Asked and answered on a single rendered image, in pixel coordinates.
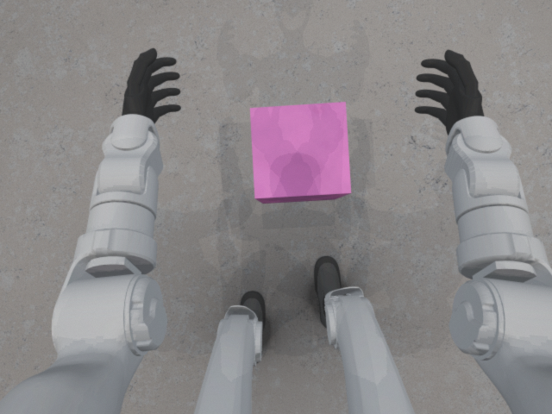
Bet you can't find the right robot hand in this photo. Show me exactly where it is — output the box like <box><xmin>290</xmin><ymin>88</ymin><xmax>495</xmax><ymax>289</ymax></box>
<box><xmin>415</xmin><ymin>50</ymin><xmax>484</xmax><ymax>135</ymax></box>

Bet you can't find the robot left upper arm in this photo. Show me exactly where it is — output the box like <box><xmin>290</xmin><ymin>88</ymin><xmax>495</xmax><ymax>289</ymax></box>
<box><xmin>0</xmin><ymin>273</ymin><xmax>167</xmax><ymax>414</ymax></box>

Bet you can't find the carton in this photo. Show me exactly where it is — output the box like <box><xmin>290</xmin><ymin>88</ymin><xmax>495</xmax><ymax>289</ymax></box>
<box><xmin>250</xmin><ymin>102</ymin><xmax>351</xmax><ymax>204</ymax></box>

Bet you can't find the robot right upper arm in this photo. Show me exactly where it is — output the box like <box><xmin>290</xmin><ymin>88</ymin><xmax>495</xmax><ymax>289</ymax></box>
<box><xmin>448</xmin><ymin>278</ymin><xmax>552</xmax><ymax>414</ymax></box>

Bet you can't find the left robot hand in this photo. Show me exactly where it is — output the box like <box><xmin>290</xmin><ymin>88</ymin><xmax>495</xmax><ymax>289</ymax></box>
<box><xmin>122</xmin><ymin>48</ymin><xmax>181</xmax><ymax>123</ymax></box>

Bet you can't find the robot left forearm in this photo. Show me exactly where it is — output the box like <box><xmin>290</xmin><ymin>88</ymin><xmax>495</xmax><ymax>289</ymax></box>
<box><xmin>52</xmin><ymin>114</ymin><xmax>163</xmax><ymax>352</ymax></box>

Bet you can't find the right robot foot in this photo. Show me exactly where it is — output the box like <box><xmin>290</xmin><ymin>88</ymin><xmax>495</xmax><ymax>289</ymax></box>
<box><xmin>314</xmin><ymin>256</ymin><xmax>342</xmax><ymax>329</ymax></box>

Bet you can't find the robot right forearm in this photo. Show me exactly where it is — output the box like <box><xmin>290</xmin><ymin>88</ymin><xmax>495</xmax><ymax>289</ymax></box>
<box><xmin>444</xmin><ymin>116</ymin><xmax>552</xmax><ymax>287</ymax></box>

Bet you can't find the robot right thigh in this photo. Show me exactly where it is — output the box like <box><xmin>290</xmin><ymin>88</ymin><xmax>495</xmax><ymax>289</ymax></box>
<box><xmin>325</xmin><ymin>295</ymin><xmax>415</xmax><ymax>414</ymax></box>

